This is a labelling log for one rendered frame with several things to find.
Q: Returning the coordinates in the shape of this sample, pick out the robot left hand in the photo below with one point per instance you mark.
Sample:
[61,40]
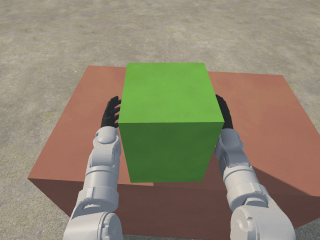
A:
[109,116]

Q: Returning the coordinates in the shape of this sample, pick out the robot left upper arm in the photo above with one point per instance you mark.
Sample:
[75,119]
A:
[97,226]

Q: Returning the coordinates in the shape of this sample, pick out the right robot forearm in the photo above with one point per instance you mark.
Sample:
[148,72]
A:
[243,187]

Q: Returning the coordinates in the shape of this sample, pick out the robot right upper arm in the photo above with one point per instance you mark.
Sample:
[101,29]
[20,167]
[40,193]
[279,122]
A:
[260,223]

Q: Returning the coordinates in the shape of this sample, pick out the carton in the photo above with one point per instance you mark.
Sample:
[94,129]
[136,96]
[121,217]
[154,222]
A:
[169,121]

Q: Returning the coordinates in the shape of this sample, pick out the robot right hand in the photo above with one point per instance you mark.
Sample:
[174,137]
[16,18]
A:
[225,113]

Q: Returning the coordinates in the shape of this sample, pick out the pedestal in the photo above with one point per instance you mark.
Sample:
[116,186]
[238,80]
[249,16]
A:
[280,142]

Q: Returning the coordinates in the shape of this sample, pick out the left robot forearm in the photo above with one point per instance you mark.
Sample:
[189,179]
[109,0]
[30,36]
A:
[99,192]

